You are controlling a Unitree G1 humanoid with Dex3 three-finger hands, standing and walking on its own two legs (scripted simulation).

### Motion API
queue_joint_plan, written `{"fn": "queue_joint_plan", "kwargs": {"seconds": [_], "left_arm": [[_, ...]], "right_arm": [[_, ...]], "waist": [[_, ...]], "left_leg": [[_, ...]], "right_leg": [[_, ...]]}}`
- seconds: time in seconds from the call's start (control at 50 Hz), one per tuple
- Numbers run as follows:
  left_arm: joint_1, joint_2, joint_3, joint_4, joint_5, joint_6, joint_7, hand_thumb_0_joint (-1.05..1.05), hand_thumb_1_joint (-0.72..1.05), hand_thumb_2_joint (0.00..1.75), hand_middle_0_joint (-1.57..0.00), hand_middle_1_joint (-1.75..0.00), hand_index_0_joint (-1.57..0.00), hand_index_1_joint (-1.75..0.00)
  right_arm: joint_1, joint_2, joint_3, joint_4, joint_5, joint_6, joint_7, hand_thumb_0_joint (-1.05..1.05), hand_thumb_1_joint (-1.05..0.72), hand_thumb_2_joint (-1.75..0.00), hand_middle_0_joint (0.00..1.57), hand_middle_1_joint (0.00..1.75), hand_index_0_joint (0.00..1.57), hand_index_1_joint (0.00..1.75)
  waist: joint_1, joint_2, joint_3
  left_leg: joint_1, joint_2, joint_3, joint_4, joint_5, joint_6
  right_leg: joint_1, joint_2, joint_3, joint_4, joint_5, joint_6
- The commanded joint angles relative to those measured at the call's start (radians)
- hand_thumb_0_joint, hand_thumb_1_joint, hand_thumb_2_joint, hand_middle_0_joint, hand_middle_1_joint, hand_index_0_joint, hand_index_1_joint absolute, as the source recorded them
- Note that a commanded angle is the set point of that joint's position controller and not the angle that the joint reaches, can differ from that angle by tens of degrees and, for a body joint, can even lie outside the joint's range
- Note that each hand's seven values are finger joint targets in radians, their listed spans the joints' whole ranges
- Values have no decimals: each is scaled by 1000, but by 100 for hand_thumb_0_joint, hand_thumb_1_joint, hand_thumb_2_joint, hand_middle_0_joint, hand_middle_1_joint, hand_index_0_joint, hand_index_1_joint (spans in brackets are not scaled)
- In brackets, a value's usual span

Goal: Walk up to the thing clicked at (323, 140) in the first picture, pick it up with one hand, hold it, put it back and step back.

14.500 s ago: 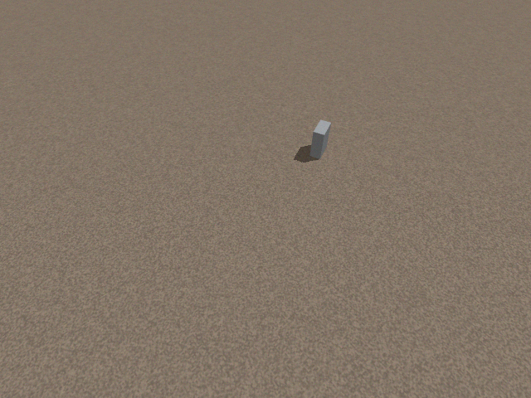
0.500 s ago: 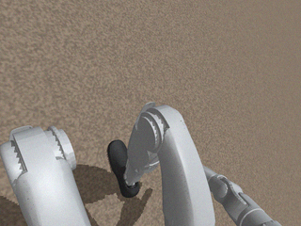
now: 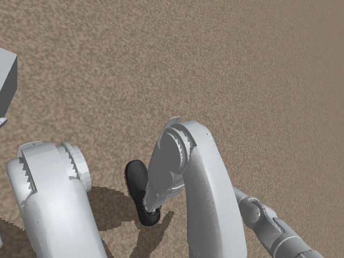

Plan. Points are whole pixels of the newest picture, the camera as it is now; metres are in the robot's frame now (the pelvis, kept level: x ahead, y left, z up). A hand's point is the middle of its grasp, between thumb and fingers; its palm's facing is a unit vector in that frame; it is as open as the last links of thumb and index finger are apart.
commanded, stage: settle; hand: left
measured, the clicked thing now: out of the picture +0.46 +0.24 -0.20
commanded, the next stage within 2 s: lift in 1.62 s
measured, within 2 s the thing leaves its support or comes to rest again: leaves its support in 0.06 s
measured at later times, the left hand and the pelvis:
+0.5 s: hand out of the picture +0.40 +0.30 -0.10, palm faces +0.37 -0.93 -0.01, open 11.1 cm; pelvis +0.00 +0.00 +0.01, yaw +2 degrees
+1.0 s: hand out of the picture +0.39 +0.30 +0.01, palm faces +0.33 -0.94 -0.04, open 11.1 cm; pelvis +0.02 -0.02 +0.05, yaw +9 degrees
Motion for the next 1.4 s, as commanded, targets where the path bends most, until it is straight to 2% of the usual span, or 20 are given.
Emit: {"fn": "queue_joint_plan", "kwargs": {"seconds": [0.0,0.04,0.14,0.24,0.48,0.66,0.7,0.8,0.9,0.96,0.98,1.02,1.06,1.1,1.14,1.18,1.22,1.28,1.34,1.38], "left_arm": [[-199,147,9,-173,4,-78,-9,0,16,127,-122,-135,-119,-139],[-183,142,25,-192,-6,-70,-7,0,13,127,-123,-136,-120,-140],[-185,105,-11,-260,8,-33,-11,0,13,131,-125,-141,-123,-145],[-150,92,-3,-361,3,13,-16,0,9,131,-128,-143,-126,-147],[-131,-24,-72,-598,-16,161,-71,0,3,127,-131,-146,-130,-149],[-123,-119,-105,-721,-62,291,-144,0,0,122,-128,-143,-127,-145],[-122,-98,-71,-737,-74,315,-158,0,-1,119,-126,-140,-125,-143],[-156,-137,-81,-772,-88,351,-195,0,2,120,-127,-141,-127,-143],[-127,-139,-55,-773,-103,391,-227,0,-4,117,-127,-140,-126,-142],[-133,-160,-44,-781,-117,409,-236,0,-2,120,-129,-143,-129,-145],[-136,-185,-69,-772,-112,415,-240,0,-2,121,-129,-143,-129,-145],[-145,-151,-28,-810,-115,417,-244,0,-2,121,-131,-143,-130,-146],[-142,-169,-31,-818,-121,426,-253,0,-6,120,-130,-143,-130,-146],[-122,-215,-50,-774,-121,440,-259,0,-4,121,-129,-142,-128,-145],[-134,-168,-6,-799,-118,442,-251,0,-4,123,-131,-144,-130,-147],[-176,-186,-20,-843,-117,440,-257,0,-4,122,-132,-144,-131,-146],[-116,-237,-42,-744,-115,456,-265,0,-3,123,-131,-144,-131,-146],[-174,-176,4,-808,-108,444,-255,0,-2,123,-132,-143,-131,-146],[-139,-241,-32,-752,-107,455,-264,0,0,123,-131,-142,-130,-145],[-167,-214,-8,-766,-105,447,-258,0,1,125,-132,-143,-131,-146]], "right_arm": [[42,-365,-131,-4,-5,5,-19,0,-92,-91,20,30,20,30],[52,-365,-135,-6,-4,7,-19,0,-92,-91,20,30,20,30],[65,-355,-161,-7,8,13,-17,0,-92,-91,20,30,20,30],[98,-347,-200,-8,27,18,-15,0,-92,-91,20,30,20,30],[184,-303,-320,2,113,19,-22,0,-92,-91,20,30,20,30],[238,-250,-403,-5,197,29,-47,0,-92,-91,20,30,20,30],[253,-236,-416,-1,213,30,-56,0,-93,-91,20,30,20,30],[270,-220,-453,6,240,33,-74,0,-92,-91,20,30,20,30],[284,-191,-480,9,260,29,-92,0,-93,-91,20,30,20,30],[287,-179,-484,9,276,29,-99,0,-93,-91,20,30,20,30],[293,-171,-485,6,278,27,-102,0,-93,-91,20,30,20,30],[307,-166,-499,11,283,27,-108,0,-93,-91,20,30,20,30],[320,-157,-506,9,284,25,-111,0,-94,-91,20,30,20,30],[318,-150,-509,8,289,20,-116,0,-93,-91,20,30,20,30],[327,-148,-517,8,293,21,-122,0,-94,-91,20,30,20,30],[332,-140,-524,11,294,18,-124,0,-94,-91,20,30,20,30],[323,-135,-529,9,296,13,-128,0,-94,-91,20,30,20,30],[337,-127,-535,14,293,10,-133,0,-94,-91,20,30,20,30],[336,-123,-541,11,294,3,-133,0,-93,-91,20,30,20,30],[340,-124,-541,20,295,1,-137,0,-93,-91,20,30,20,30]], "waist": [[-107,572,-574],[-102,565,-606],[-96,599,-605],[-62,619,-664],[8,630,-764],[56,558,-839],[72,521,-862],[84,508,-890],[121,459,-959],[130,462,-976],[117,455,-986],[137,430,-1028],[137,428,-1059],[129,400,-1029],[151,402,-1064],[145,393,-1076],[136,364,-1023],[160,367,-1068],[146,342,-1049],[151,350,-1035]], "left_leg": [[401,59,73,-382,111,-43],[402,54,82,-377,134,-41],[396,51,93,-401,110,-43],[411,48,105,-424,110,-43],[409,33,146,-497,59,-30],[350,8,198,-541,21,-8],[324,3,220,-536,27,1],[352,-1,227,-584,-21,1],[341,-9,279,-578,25,9],[377,-8,275,-601,54,5],[376,-10,283,-597,70,6],[379,-11,296,-594,103,8],[393,-13,307,-594,125,10],[378,-12,310,-600,133,12],[395,-13,316,-611,142,12],[401,-13,319,-618,142,14],[377,-14,325,-621,124,18],[386,-14,336,-629,122,20],[390,-14,336,-645,106,22],[388,-16,335,-656,104,21]], "right_leg": [[262,36,-100,-120,114,-69],[284,38,-100,-128,134,-69],[254,33,-93,-125,114,-74],[248,27,-78,-130,114,-78],[163,8,-19,-152,73,-92],[150,-8,37,-196,26,-100],[181,-7,53,-215,18,-98],[155,-18,68,-235,-38,-100],[218,-21,100,-271,-32,-99],[201,-31,107,-269,-6,-103],[222,-31,111,-278,3,-102],[255,-34,124,-285,22,-101],[287,-36,134,-297,42,-100],[285,-38,138,-309,45,-99],[307,-41,146,-321,46,-100],[316,-41,149,-328,45,-100],[301,-42,155,-347,30,-98],[351,-43,169,-366,23,-97],[340,-41,169,-381,7,-97],[334,-43,170,-384,3,-99]]}}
